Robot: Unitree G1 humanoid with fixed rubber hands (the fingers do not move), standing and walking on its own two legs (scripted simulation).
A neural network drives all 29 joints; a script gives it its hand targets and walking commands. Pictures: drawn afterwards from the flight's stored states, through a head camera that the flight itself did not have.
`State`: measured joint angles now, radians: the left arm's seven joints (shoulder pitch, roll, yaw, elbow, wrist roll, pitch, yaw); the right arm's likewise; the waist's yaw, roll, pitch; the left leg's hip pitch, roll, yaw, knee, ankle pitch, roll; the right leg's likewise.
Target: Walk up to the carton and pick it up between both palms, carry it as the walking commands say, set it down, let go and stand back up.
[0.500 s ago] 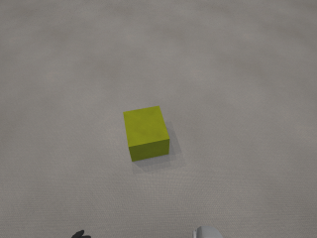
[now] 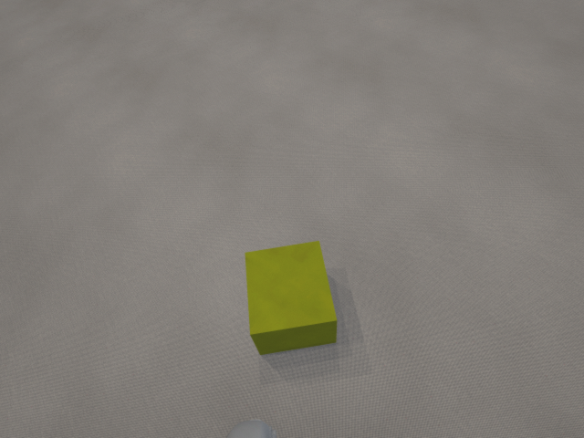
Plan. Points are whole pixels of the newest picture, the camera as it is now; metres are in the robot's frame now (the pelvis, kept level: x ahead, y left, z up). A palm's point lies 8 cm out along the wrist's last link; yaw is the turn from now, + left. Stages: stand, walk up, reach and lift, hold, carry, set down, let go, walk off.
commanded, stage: walk up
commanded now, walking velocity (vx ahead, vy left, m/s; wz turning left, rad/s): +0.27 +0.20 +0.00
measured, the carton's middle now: (290, 297) +0.64 +0.08 -0.68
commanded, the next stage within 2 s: none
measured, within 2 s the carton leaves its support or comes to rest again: neither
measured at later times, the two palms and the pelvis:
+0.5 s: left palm (117, 393) +0.23 +0.33 -0.14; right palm (415, 426) +0.16 -0.14 -0.13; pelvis +0.13 +0.08 +0.00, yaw -1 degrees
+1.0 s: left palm out of the picture +0.16 +0.32 -0.15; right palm out of the picture +0.14 -0.15 -0.14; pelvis +0.11 +0.08 +0.00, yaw +1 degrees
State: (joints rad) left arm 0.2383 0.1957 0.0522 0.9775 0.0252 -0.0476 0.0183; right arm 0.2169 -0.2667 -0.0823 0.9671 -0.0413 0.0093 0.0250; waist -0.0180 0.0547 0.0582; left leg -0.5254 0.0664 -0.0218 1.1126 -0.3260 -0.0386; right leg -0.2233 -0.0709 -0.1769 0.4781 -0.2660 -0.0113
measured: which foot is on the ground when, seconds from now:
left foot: up 0.00-0.18, down 0.20-0.70, up 0.72-0.92, down 0.94-1.00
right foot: down 0.00-0.22, up 0.24-0.64, down 0.66-1.00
